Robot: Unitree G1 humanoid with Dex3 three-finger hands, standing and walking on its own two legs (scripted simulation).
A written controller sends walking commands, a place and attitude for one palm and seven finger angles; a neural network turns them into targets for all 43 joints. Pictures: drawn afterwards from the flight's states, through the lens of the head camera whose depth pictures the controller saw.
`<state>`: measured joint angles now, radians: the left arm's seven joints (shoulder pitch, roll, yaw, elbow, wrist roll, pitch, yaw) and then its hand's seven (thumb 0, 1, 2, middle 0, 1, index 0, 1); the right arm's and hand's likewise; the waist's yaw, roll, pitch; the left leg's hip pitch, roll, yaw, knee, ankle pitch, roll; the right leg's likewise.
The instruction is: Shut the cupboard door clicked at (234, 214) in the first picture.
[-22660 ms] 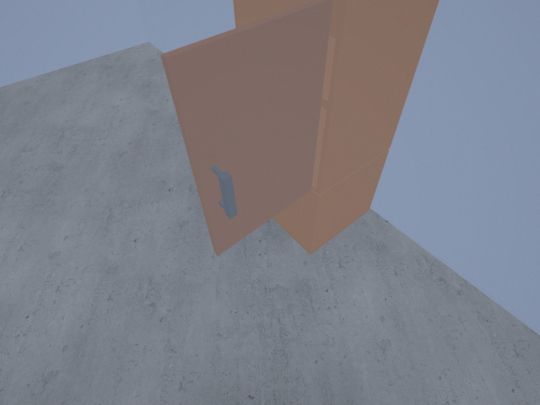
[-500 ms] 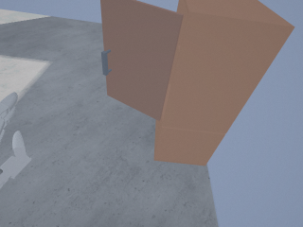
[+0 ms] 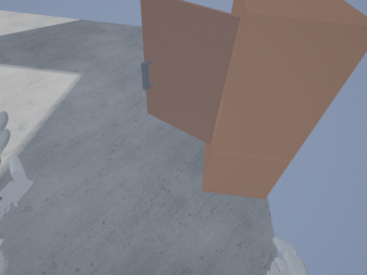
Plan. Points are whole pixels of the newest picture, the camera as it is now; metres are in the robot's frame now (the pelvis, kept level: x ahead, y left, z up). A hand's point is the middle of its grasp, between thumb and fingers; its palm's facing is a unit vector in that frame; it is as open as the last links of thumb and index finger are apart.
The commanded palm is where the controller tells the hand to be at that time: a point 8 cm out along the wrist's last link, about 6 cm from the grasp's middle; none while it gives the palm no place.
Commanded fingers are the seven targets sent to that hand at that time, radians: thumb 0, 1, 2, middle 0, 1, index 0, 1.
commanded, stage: stop stepping back and stand still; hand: left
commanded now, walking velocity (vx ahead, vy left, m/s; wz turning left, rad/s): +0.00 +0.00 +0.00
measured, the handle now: (148, 74) +0.94 +0.23 -0.07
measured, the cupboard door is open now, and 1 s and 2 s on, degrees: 63 63 63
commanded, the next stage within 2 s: let the arm hang, fingers relaxed in 0.10 s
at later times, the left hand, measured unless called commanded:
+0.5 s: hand out of the picture +0.04 +0.18 -0.17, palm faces +0.01 -0.99 -0.17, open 7.2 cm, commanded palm none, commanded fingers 0.00 0.90 0.90 -0.20 -0.30 -0.20 -0.30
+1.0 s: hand out of the picture -0.06 +0.20 -0.17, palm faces +0.03 -0.97 -0.23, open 7.4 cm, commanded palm none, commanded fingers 0.00 0.90 0.90 -0.20 -0.30 -0.20 -0.30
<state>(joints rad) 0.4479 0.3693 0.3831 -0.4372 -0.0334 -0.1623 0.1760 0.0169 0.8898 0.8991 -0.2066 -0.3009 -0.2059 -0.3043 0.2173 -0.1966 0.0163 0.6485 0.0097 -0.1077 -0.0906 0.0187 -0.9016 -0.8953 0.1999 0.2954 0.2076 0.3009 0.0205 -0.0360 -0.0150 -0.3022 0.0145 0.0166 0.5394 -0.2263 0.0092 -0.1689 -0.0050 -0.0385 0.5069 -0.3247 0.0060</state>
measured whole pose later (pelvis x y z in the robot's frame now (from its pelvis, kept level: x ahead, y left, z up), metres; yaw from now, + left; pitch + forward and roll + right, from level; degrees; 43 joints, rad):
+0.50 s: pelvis -0.02 +0.00 -0.01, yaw +1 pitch -1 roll +0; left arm 0.32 0.19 -0.01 0.80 0.02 0.07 0.02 0.00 0.95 0.90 -0.20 -0.30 -0.20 -0.30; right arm 0.22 -0.25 0.01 0.89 -0.02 0.03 0.01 0.01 -0.91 -0.90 0.20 0.29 0.21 0.30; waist -0.02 -0.04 0.03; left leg -0.34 -0.01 0.02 0.58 -0.22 0.02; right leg -0.22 -0.03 -0.04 0.60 -0.35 0.01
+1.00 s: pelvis -0.03 +0.01 +0.00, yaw +0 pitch -2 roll -1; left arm 0.35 0.19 0.01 1.13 0.02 0.01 0.03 0.00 0.91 0.90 -0.19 -0.30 -0.19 -0.30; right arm 0.29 -0.16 -0.01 1.09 -0.01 0.03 -0.02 0.01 -0.90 -0.90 0.20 0.30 0.21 0.30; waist 0.00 0.02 0.02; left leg -0.28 -0.01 0.03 0.45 -0.14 0.03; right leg -0.16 -0.02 -0.03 0.45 -0.26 0.02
